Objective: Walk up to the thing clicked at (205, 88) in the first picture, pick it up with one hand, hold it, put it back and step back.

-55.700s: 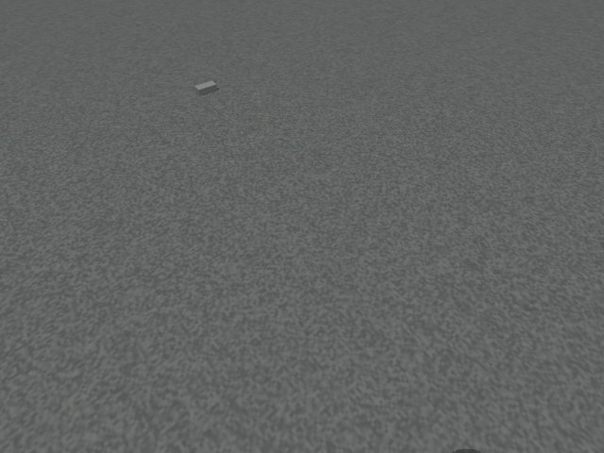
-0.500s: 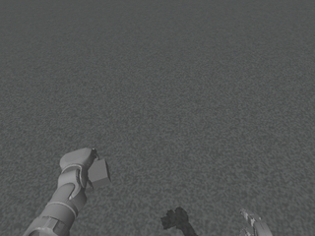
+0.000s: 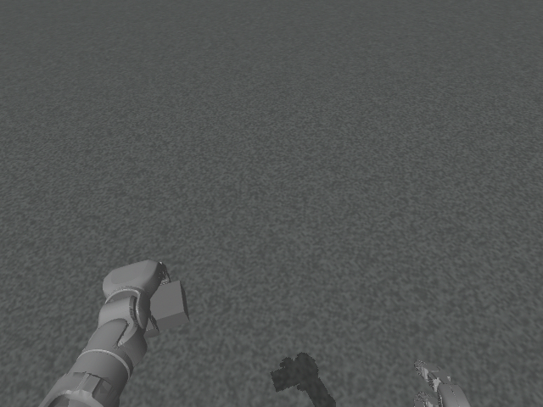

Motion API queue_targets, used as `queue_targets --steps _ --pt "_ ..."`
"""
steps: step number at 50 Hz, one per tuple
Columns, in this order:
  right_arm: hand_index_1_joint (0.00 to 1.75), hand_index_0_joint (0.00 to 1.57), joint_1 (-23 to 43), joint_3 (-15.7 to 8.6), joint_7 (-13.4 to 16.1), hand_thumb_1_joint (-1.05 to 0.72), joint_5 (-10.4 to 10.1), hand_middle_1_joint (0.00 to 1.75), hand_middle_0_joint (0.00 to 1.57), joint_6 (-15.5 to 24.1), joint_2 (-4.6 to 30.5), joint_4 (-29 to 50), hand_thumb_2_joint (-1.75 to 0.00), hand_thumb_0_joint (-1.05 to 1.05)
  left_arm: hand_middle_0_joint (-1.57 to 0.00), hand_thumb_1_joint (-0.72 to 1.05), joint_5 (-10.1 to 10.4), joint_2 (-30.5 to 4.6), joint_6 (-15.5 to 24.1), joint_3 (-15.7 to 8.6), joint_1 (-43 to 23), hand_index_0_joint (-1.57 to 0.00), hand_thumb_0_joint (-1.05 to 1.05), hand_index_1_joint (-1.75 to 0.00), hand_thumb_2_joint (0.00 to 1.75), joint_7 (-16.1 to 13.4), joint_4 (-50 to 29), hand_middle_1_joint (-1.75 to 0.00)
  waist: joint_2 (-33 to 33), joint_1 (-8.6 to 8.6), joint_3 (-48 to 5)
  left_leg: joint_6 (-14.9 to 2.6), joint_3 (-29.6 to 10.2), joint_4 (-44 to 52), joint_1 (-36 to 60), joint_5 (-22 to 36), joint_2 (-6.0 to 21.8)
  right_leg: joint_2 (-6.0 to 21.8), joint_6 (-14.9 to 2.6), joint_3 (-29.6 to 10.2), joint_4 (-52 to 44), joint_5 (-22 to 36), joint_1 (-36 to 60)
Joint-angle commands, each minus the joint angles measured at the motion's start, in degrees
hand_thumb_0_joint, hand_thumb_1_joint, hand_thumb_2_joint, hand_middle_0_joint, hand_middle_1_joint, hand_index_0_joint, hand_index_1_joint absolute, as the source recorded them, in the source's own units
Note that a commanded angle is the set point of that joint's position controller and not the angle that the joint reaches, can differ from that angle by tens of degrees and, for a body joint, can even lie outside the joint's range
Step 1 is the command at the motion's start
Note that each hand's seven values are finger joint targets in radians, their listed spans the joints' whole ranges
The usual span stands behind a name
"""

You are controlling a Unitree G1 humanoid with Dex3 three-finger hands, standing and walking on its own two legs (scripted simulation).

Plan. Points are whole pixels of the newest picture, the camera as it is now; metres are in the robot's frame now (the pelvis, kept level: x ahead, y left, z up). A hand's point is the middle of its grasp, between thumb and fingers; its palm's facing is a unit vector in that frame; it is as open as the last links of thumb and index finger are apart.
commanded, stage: crouch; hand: left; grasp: from above
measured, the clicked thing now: (148, 311) +0.31 +0.24 -0.09
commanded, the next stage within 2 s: lower in 1.80 s
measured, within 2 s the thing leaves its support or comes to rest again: neither
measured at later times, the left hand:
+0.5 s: hand (175, 318) +0.37 +0.25 -0.27, palm faces -0.37 -0.08 -0.92, open 9.1 cm
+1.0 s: hand (191, 334) +0.41 +0.27 -0.49, palm faces -0.40 -0.12 -0.91, open 9.1 cm
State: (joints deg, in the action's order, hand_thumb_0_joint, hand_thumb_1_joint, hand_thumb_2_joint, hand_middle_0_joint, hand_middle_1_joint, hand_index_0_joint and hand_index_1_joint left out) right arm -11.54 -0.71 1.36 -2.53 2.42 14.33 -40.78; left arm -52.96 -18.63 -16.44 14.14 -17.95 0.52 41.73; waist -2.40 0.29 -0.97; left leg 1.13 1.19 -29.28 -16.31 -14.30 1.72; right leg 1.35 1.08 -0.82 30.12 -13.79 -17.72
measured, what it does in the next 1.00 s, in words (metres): lowers itself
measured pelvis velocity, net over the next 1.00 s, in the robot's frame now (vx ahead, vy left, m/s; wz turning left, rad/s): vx -0.06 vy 0.01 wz -0.03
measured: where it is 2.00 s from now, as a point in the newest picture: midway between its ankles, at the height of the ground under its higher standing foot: outside the picture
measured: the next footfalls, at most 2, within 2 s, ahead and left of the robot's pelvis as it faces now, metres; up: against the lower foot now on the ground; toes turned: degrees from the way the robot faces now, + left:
none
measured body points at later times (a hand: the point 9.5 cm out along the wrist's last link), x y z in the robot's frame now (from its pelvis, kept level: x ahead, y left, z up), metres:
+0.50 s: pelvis -0.04 +0.01 -0.15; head +0.11 +0.03 +0.27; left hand +0.39 +0.25 -0.22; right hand +0.00 -0.28 -0.27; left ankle +0.01 +0.13 -0.73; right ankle +0.02 -0.13 -0.73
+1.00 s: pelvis -0.06 +0.01 -0.33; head +0.17 +0.04 +0.05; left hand +0.43 +0.27 -0.43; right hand -0.02 -0.26 -0.45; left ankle +0.01 +0.13 -0.74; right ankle +0.02 -0.13 -0.74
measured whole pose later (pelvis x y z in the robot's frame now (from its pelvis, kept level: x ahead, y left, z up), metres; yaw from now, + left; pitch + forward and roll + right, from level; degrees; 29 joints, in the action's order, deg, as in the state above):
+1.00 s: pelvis -0.06 +0.01 -0.33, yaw -2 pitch +39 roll -5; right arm -9.5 1.2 -4.5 5.9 6.6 14.1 -43.3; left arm -63.8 -34.4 -2.2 -6.7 -55.5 -22.8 80.9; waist -1.5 13.2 -8.4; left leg 1.3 -5.3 -117.9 -117.3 -39.5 0.8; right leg 0.9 2.0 1.3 114.3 -37.6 -115.6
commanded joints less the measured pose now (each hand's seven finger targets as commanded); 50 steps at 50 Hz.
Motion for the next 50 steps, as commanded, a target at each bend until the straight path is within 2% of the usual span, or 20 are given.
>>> queue_targets --steps 1,3,4,6,10,13,14,16,18,22,27,30,31,37,40,41,44,46,48,50 --pt "0.3 0.2 2.3 -2.69 -0.09 -0.87 0.11 0.3 0.2 2.09 7.11 6.21 -0.89 0.0 -1.07 0.87 -2.69 -10.44 3.29 -4.97 -20.4 -1.14 0.0 -0.58 0.46 -6.29 -4.83 -0.65 4.43 1.27 -9.86 -1.71 1.48 0.77 0.6 7.04 -2.62 -2.04 -1.05 1.08 -2.97 5.86 0.02" --pt "0.3 0.2 1.01 -3.09 -0.52 -0.87 0.44 0.3 0.2 2.0 7.4 4.97 -0.89 0.0 -1.06 0.83 -3.92 -12.62 5.08 -6.94 -24.37 -1.12 0.0 -0.56 0.47 -10.22 -2.64 -0.63 2.85 1.96 -11.5 -1.45 1.5 -2.48 -2.21 6.46 -2.46 -2.05 -1.13 0.92 -0.14 5.59 -3.06" --pt "0.3 0.2 0.38 -3.26 -0.81 -0.87 0.75 0.3 0.2 1.86 7.23 4.46 -0.89 0.0 -1.05 0.82 -4.42 -10.76 5.52 -6.59 -23.09 -1.12 0.0 -0.55 0.45 -12.24 0.86 -0.62 3.75 2.46 -11.33 -1.27 1.46 -4.05 -3.85 5.98 -2.57 -1.94 -1.05 0.92 1.23 5.19 -3.99" --pt "0.3 0.2 -1.16 -4.15 -1.18 -0.87 1.27 0.3 0.2 1.4 7.81 3.19 -0.89 0.0 -1.04 0.82 -5.94 -11.28 6.84 -7.57 -26.05 -1.11 0.0 -0.52 0.38 -15.86 2.51 -0.6 2.57 3.16 -15.67 -0.98 1.52 -8.39 -6.94 6.04 -2.41 -1.94 -1.13 0.47 5.43 5.52 -7.09" --pt "0.3 0.2 -3.3 -4.96 -1.39 -0.87 2.29 0.3 0.2 0.93 8.09 1.33 -0.89 0.0 -1.01 0.77 -7.68 -11.3 8.75 -8.29 -32.19 -1.08 0.0 -0.5 0.36 -20.38 9.75 -0.58 0.67 4.55 -21.21 -0.49 1.48 -19.44 -18.35 4.02 -2.03 -1.94 -1.44 0.41 16.02 4.59 -17.62" --pt "0.3 0.2 -5.15 -5.23 -1.56 -0.87 2.78 0.3 0.2 1.24 8.54 1.14 -0.89 0.0 -0.99 0.75 -7.83 -9.65 9.21 -8.4 -35.67 -1.07 0.0 -0.51 0.35 -23.53 17.05 -0.58 0.39 6.01 -23.74 -0.55 1.27 -26.6 -27.25 -0.49 -1.77 -2.08 -1.75 0.94 23.08 1.1 -25.87" --pt "0.3 0.2 -5.51 -5.35 -1.48 -0.87 2.85 0.3 0.2 1.38 8.81 1.25 -0.89 0.0 -0.97 0.72 -7.97 -12.38 9.29 -9.72 -38.76 -1.05 0.0 -0.51 0.37 -24.65 17.5 -0.59 -1.05 6.05 -25.57 -0.49 1.29 -28.58 -29.83 -1.88 -1.86 -2.14 -1.88 0.93 24.85 -0.29 -28.47" --pt "0.3 0.2 -6.69 -5.24 -1.59 -0.87 3.26 0.3 0.2 1.82 8.85 1.24 -0.89 0.0 -0.93 0.67 -7.54 -12.05 8.84 -10.13 -39.57 -1.01 0.0 -0.49 0.33 -26.27 23.86 -0.57 -0.45 6.75 -26.02 -0.51 0.87 -32.43 -36.33 -5.18 -1.84 -2.39 -2.0 1.64 28.69 -3.57 -33.51" --pt "0.3 0.2 -7.53 -5.31 -1.75 -0.86 3.56 0.3 0.2 2.35 9.2 0.85 -0.88 0.0 -0.9 0.61 -6.86 -12.9 8.5 -10.89 -42.25 -0.97 0.0 -0.47 0.33 -27.78 25.51 -0.54 -0.66 7.54 -30.37 -0.74 0.53 -36.87 -40.81 -6.5 -1.74 -2.62 -2.21 1.95 32.72 -4.83 -38.1" --pt "0.3 0.2 -8.53 -5.1 -2.25 -0.86 4.38 0.3 0.2 3.03 9.79 0.7 -0.88 0.0 -0.89 0.57 -4.71 -14.39 7.54 -12.63 -45.69 -0.95 0.0 -0.42 0.3 -28.93 27.2 -0.48 -5.11 7.85 -40.15 -0.48 -1.13 -44.21 -44.87 -4.76 -1.25 -2.61 -2.89 3.14 42.18 -4.28 -45.95" --pt "0.3 0.2 -8.92 -5.0 -2.84 -0.86 5.2 0.3 0.2 2.87 10.39 -0.08 -0.88 0.0 -0.91 0.57 -4.66 -20.95 6.48 -16.68 -50.13 -0.97 0.0 -0.41 0.3 -28.61 27.17 -0.46 -9.0 7.91 -45.95 -0.46 -2.7 -49.77 -49.29 -4.61 -0.86 -2.47 -3.56 4.17 50.57 -4.55 -53.13" --pt "0.3 0.2 -8.64 -4.57 -2.82 -0.86 5.26 0.3 0.2 2.58 10.4 -0.52 -0.88 0.0 -0.92 0.58 -6.21 -24.1 7.08 -18.07 -51.72 -0.97 0.0 -0.4 0.33 -27.45 28.27 -0.45 -8.61 9.19 -45.37 -1.07 -2.46 -53.97 -56.02 -8.35 -1.08 -2.46 -3.54 4.23 53.83 -7.06 -56.74" --pt "0.3 0.2 -8.5 -4.34 -2.85 -0.86 5.42 0.3 0.2 2.65 9.99 -0.62 -0.88 0.0 -0.93 0.6 -6.51 -22.67 7.43 -17.51 -49.9 -0.99 0.0 -0.38 0.3 -26.78 30.79 -0.44 -7.36 9.88 -43.74 -1.36 -2.51 -55.6 -58.93 -10.03 -1.23 -2.5 -3.47 4.42 54.88 -8.56 -58.9" --pt "0.3 0.2 -9.43 -3.41 -3.89 -0.86 6.28 0.3 0.2 3.38 9.84 0.22 -0.88 0.0 -0.94 0.64 -7.52 -25.09 11.67 -18.42 -52.3 -1.01 0.0 -0.42 0.31 -23.9 32.07 -0.49 -5.24 12.23 -43.21 -2.3 -2.76 -64.81 -68.52 -14.75 -1.59 -2.01 -3.03 4.95 61.67 -13.07 -67.07" --pt "0.3 0.2 -10.53 -2.76 -4.24 -0.87 6.92 0.3 0.2 4.1 10.8 -0.41 -0.89 0.0 -0.95 0.66 -9.01 -27.4 13.37 -19.08 -56.75 -1.02 0.0 -0.43 0.32 -24.55 30.13 -0.5 -7.56 13.46 -45.76 -2.0 -2.89 -68.52 -69.26 -14.46 -1.56 -1.76 -2.93 5.29 65.04 -12.73 -70.47" --pt "0.3 0.2 -10.59 -2.67 -4.47 -0.87 7.14 0.3 0.2 4.2 10.83 -0.5 -0.89 0.0 -0.95 0.66 -9.0 -27.18 13.84 -18.94 -57.34 -1.02 0.0 -0.44 0.31 -24.75 29.73 -0.52 -8.84 13.34 -46.78 -2.03 -2.29 -69.92 -69.25 -13.55 -1.58 -1.92 -2.91 5.24 65.67 -11.71 -70.54" --pt "0.3 0.2 -11.27 -2.23 -4.85 -0.87 7.56 0.3 0.2 4.54 11.96 -1.24 -0.89 0.0 -0.95 0.65 -10.37 -31.5 14.39 -21.14 -59.25 -1.02 0.0 -0.45 0.35 -25.82 28.2 -0.52 -12.99 12.55 -50.66 -1.45 -2.51 -72.57 -67.77 -10.16 -1.5 -1.64 -3.17 5.69 69.73 -9.28 -73.06" --pt "0.3 0.2 -11.74 -2.19 -5.11 -0.87 8.02 0.3 0.2 4.79 12.66 -1.84 -0.89 0.0 -0.98 0.67 -10.89 -30.96 14.44 -21.18 -61.82 -1.04 0.0 -0.46 0.38 -26.09 27.47 -0.52 -16.41 13.58 -50.82 -1.1 -3.04 -73.92 -66.7 -8.52 -1.33 -1.47 -3.35 6.23 72.01 -8.39 -76.59" --pt "0.3 0.2 -11.63 -2.22 -5.35 -0.88 8.14 0.3 0.2 4.66 12.84 -1.96 -0.89 0.0 -0.98 0.66 -11.48 -33.18 14.13 -22.44 -62.04 -1.03 0.0 -0.44 0.37 -26.89 28.03 -0.5 -17.41 13.02 -52.11 -1.15 -2.72 -75.48 -66.77 -8.38 -1.43 -1.54 -3.36 6.3 73.39 -8.13 -77.45" --pt "0.3 0.2 -11.67 -1.93 -5.8 -0.88 8.65 0.3 0.2 4.67 12.69 -1.95 -0.89 0.0 -1.01 0.68 -11.02 -31.49 13.69 -21.69 -62.43 -1.06 0.0 -0.43 0.4 -26.98 28.83 -0.48 -16.6 14.27 -49.96 -1.38 -2.47 -77.07 -68.9 -8.98 -1.31 -1.59 -3.17 6.34 74.05 -8.05 -78.14"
